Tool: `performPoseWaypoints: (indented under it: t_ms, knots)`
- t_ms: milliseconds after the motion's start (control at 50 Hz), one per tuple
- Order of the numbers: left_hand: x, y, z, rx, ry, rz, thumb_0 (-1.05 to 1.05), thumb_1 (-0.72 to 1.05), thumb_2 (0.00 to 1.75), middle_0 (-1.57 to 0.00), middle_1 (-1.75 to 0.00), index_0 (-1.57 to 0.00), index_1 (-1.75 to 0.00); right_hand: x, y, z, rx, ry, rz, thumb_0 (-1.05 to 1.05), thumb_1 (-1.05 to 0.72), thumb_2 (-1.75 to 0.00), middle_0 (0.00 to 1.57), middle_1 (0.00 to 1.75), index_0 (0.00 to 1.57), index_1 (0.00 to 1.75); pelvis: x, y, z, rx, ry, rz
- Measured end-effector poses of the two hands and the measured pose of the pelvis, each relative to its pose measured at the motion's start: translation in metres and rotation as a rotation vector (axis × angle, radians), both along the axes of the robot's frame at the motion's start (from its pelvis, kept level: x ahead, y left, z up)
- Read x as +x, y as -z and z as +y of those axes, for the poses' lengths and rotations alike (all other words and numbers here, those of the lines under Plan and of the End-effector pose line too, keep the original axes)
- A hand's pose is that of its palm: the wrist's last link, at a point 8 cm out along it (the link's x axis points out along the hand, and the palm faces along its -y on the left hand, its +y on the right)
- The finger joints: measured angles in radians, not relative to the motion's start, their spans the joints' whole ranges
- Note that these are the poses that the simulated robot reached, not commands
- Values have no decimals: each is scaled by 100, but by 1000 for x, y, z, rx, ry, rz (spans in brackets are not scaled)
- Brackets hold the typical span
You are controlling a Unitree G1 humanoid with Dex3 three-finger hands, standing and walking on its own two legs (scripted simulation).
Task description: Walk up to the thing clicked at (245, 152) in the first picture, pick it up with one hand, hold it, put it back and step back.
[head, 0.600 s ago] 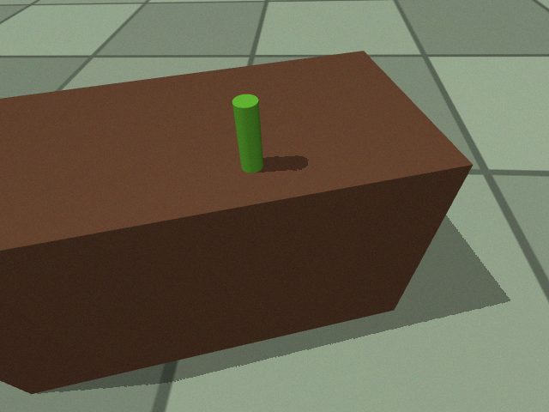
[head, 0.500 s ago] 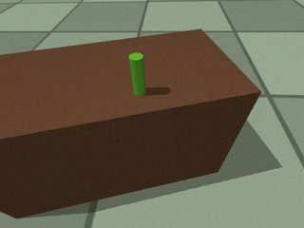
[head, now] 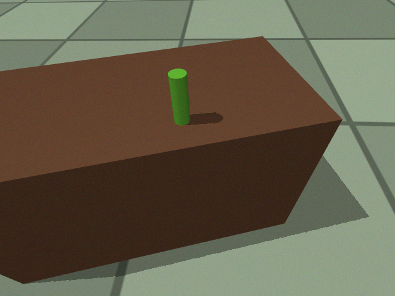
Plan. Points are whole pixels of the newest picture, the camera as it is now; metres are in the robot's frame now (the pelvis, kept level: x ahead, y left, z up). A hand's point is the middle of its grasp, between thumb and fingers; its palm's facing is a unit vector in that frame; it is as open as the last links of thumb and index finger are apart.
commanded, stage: stand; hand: right
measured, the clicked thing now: (180, 98) +0.64 +0.07 +0.05
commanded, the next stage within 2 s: walk up in 0.52 s
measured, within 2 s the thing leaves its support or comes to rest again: neither
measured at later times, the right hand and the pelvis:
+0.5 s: hand out of the picture +0.08 -0.25 -0.16, palm faces -0.04 +0.94 -0.34, open 7.4 cm; pelvis +0.01 +0.00 +0.00, yaw +0 degrees
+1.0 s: hand out of the picture +0.14 -0.12 -0.17, palm faces -0.14 +0.94 -0.32, open 7.4 cm; pelvis +0.06 +0.14 -0.03, yaw +9 degrees
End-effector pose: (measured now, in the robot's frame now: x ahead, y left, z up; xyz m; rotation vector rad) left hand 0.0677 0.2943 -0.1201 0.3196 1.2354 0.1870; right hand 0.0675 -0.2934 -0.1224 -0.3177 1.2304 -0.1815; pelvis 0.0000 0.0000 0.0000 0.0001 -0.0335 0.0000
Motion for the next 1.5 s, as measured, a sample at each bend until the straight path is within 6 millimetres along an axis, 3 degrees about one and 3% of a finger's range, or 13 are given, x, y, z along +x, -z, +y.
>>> performPoseWaypoints:
  t_ms: [540, 620, 700, 820, 900, 940, 1040, 1160, 1240, 1360, 1440, 1500]
  knots:
    - [1, 0, 2, 3, -11, 0, 0, 90, 90, -20, -30, -21, -30, 8, 0, -1, 1, -10, 3, 1, -90, -90, 20, 30, 21, 30, 5, 0, 1, -4, -7, 6]
    - [-10, -7, 23, 60, -53, -54, 0, 90, 90, -21, -30, -21, -30, 15, 2, -5, -12, -51, 31, 1, -90, -90, 20, 30, 21, 30, 5, 5, 12, -16, -34, 5]
    - [-29, -17, 61, 135, -89, -28, 0, 90, 90, -21, -30, -21, -30, 26, 1, 0, -17, -68, 39, 1, -90, -90, 20, 30, 21, 30, 11, 8, 32, -24, -66, 5]
    - [-42, -18, 133, 209, -122, 2, 0, 90, 90, -21, -30, -21, -30, 51, 5, 37, -30, -111, 55, 1, -91, -90, 20, 30, 20, 30, 25, 20, 75, -33, -114, 0]
    - [-36, 0, 183, 225, -128, 19, 0, 90, 90, -21, -30, -21, -30, 72, 14, 79, -39, -118, 12, 1, -91, -90, 20, 30, 20, 30, 38, 38, 113, 2, -131, -12]
    - [-27, 5, 196, 218, -136, 23, 1, 90, 90, -20, -30, -21, -30, 76, 15, 101, -24, -118, -13, 1, -91, -90, 20, 30, 20, 30, 44, 39, 126, 1, -137, -17]
    - [10, -4, 200, 157, -125, -48, 1, 90, 90, -20, -30, -20, -30, 80, 8, 142, 24, -124, 10, 1, -90, -90, 20, 30, 21, 30, 65, 23, 145, -4, -169, -7]
    - [40, -12, 199, 147, -109, -97, 0, 90, 90, -20, -30, -21, -30, 106, 20, 160, 44, -150, 7, 1, -90, -90, 20, 30, 21, 30, 92, 24, 161, 19, -193, -13]
    - [45, -10, 198, 162, -143, -107, 0, 90, 90, -20, -30, -21, -30, 137, 36, 170, 47, -155, -4, 1, -90, -90, 20, 30, 21, 30, 108, 32, 166, 3, -206, -29]
    - [47, -18, 201, 128, -199, -103, 0, 90, 90, -21, -30, -21, -30, 183, 30, 198, 43, -230, -19, 1, -90, -90, 20, 30, 21, 30, 121, 21, 184, 10, -224, -10]
    - [52, -14, 216, 103, -208, -91, 0, 90, 90, -21, -30, -21, -30, 202, 21, 212, 17, -266, -29, 1, -90, -90, 20, 30, 21, 30, 128, 19, 200, 11, -235, 7]
    - [56, 0, 234, 82, -221, -89, 0, 90, 90, -21, -30, -21, -30, 210, 18, 222, -25, -285, -38, 1, -90, -90, 20, 30, 21, 30, 131, 25, 214, 7, -247, 11]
